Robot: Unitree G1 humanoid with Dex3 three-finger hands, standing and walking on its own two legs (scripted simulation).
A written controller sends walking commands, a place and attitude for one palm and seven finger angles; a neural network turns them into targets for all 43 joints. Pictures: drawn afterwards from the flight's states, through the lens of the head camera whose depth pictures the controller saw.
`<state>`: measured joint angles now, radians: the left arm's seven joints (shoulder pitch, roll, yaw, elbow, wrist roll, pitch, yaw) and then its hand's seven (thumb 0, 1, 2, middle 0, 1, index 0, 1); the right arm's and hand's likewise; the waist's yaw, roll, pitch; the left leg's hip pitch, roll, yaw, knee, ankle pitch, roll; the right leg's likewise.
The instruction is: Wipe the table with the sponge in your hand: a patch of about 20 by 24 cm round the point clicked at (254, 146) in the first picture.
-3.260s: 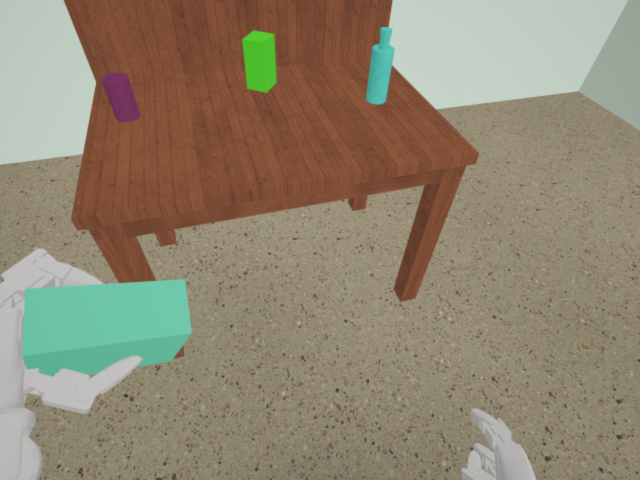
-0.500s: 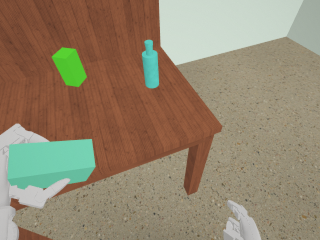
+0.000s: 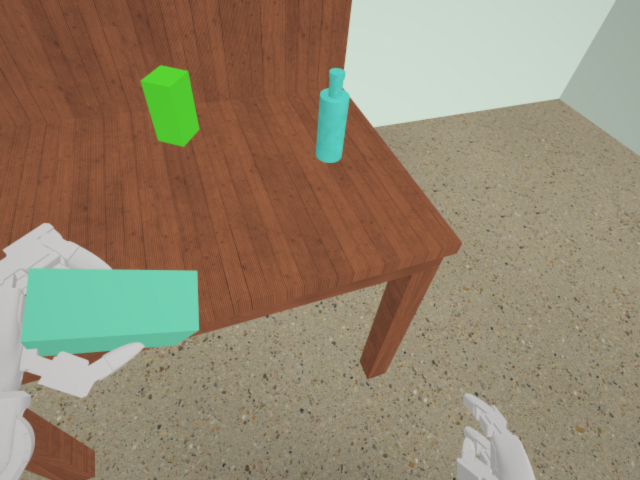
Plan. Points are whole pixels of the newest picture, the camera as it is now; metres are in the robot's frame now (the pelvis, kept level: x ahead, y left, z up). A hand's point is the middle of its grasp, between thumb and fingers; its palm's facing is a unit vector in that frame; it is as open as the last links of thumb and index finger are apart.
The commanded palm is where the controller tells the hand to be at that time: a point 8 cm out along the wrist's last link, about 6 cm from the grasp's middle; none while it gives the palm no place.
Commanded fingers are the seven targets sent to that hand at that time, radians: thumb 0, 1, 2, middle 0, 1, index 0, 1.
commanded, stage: come to a stop and stand still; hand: left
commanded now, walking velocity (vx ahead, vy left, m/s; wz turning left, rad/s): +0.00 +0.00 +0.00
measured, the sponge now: (140, 312) +0.23 +0.20 +0.15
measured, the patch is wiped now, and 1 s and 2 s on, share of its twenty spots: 0.00 0.00 0.00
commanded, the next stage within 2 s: look again from close up in 0.30 s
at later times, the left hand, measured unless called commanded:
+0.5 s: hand (64, 303) +0.22 +0.25 +0.17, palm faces +0.44 -0.83 -0.34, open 9.8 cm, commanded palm +0.16 +0.28 +0.18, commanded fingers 0.00 0.10 1.30 -1.20 -1.60 -1.20 -1.60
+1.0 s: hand (84, 282) +0.24 +0.25 +0.17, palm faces +0.43 -0.83 -0.36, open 9.8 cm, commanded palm +0.19 +0.28 +0.18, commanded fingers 0.00 0.10 1.30 -1.20 -1.60 -1.20 -1.60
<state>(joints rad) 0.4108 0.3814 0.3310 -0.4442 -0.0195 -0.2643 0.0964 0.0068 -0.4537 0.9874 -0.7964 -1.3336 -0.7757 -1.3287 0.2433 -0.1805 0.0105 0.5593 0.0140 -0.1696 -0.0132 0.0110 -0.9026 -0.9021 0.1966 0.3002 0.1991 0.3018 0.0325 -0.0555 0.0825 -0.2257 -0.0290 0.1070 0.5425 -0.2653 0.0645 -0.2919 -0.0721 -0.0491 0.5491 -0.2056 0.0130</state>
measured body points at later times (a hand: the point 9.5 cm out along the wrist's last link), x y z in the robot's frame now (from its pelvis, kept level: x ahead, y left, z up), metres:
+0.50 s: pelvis +0.01 +0.00 +0.01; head +0.00 +0.02 +0.46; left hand +0.19 +0.30 +0.19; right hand +0.19 -0.22 -0.05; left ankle +0.02 +0.08 -0.73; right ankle +0.06 -0.13 -0.73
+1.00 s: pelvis +0.04 +0.00 +0.01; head +0.04 +0.01 +0.46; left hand +0.21 +0.29 +0.19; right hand +0.22 -0.22 -0.06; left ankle +0.03 +0.08 -0.73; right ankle +0.06 -0.13 -0.73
